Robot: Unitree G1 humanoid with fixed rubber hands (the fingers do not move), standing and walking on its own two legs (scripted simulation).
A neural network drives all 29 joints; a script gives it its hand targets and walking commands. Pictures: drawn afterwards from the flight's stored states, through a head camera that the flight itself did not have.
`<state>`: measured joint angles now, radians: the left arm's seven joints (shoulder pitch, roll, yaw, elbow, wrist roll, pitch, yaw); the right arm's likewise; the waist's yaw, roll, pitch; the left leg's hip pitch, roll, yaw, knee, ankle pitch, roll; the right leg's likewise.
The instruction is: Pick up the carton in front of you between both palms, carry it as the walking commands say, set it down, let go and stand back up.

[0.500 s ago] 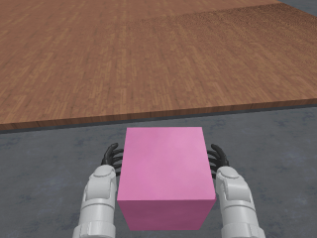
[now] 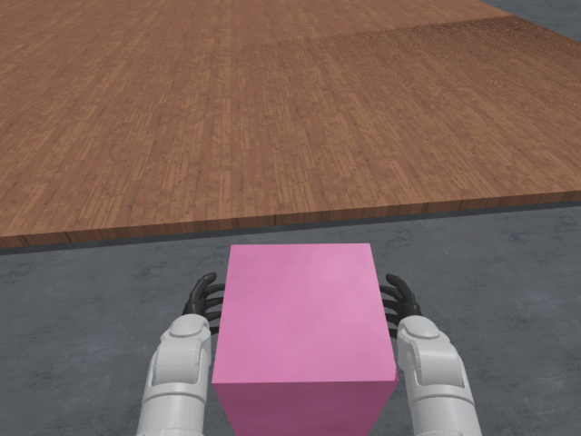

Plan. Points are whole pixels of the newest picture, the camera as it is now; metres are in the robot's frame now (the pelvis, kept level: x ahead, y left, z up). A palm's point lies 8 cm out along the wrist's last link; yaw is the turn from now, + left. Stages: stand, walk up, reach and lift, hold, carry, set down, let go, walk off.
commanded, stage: reach and lift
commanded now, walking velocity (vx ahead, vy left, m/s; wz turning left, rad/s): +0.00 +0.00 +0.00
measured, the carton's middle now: (301, 344) +0.30 +0.00 -0.04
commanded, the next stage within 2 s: hold in 0.22 s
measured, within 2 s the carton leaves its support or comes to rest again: neither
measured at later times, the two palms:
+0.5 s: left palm (189, 326) +0.27 +0.15 +0.05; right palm (413, 328) +0.27 -0.15 +0.05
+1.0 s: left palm (191, 323) +0.28 +0.15 +0.05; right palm (413, 324) +0.28 -0.15 +0.05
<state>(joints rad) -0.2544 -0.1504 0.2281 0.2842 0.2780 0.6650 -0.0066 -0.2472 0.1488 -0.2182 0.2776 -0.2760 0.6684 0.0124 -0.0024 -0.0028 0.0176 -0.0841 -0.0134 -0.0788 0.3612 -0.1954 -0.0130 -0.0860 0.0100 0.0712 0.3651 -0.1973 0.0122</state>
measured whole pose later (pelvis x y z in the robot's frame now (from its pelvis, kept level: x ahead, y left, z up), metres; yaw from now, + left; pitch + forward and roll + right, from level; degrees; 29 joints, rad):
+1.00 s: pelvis -0.01 +0.00 +0.00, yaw +0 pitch -7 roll +0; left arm -0.27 -0.15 0.23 0.21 0.28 0.76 -0.01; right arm -0.27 0.15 -0.22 0.21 -0.27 0.77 0.02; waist 0.00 0.00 0.03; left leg -0.06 -0.01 -0.08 0.37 -0.19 -0.02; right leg -0.06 0.01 0.07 0.37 -0.19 0.01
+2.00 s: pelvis +0.44 +0.06 +0.00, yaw -2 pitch +5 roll -2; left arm 0.04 -0.13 0.04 -0.53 0.05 1.18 0.13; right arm 0.06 0.13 -0.04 -0.53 -0.02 1.17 -0.15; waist -0.05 0.01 -0.14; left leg -0.15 0.02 0.24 0.28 -0.22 0.07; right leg -0.62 -0.11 -0.11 0.90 -0.15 -0.01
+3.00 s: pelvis +1.00 +0.03 -0.02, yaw +0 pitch +6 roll +0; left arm -0.68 -0.09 0.32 -0.21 -0.02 1.12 0.18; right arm -0.66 0.12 -0.30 -0.21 0.02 1.11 -0.20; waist -0.03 -0.02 0.15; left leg -0.50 0.00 0.17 0.56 -0.17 0.08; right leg -0.41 -0.02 -0.04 0.61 -0.29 -0.02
